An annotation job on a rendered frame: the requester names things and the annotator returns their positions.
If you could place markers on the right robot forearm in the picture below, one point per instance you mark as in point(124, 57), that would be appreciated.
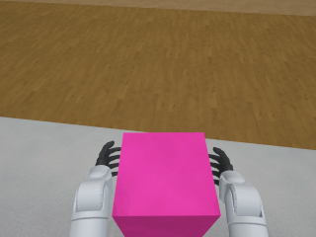
point(243, 205)

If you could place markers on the left robot forearm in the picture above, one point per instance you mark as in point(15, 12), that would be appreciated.
point(91, 205)

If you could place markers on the left robot hand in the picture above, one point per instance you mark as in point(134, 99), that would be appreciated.
point(105, 158)

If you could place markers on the right robot hand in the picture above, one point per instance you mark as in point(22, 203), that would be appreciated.
point(224, 163)

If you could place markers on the carton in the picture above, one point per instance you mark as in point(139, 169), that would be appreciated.
point(165, 186)

